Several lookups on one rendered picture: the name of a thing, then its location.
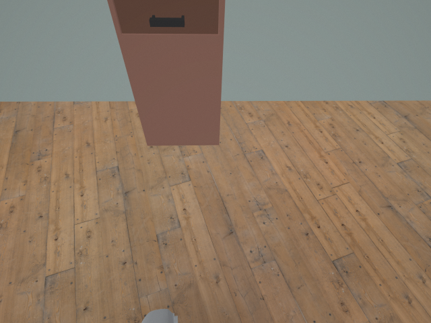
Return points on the drawer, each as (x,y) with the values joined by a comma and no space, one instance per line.
(201,16)

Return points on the robot left thigh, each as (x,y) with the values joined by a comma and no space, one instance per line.
(160,316)

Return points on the handle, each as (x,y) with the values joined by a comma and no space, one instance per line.
(167,21)

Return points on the cabinet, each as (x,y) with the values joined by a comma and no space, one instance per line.
(176,80)

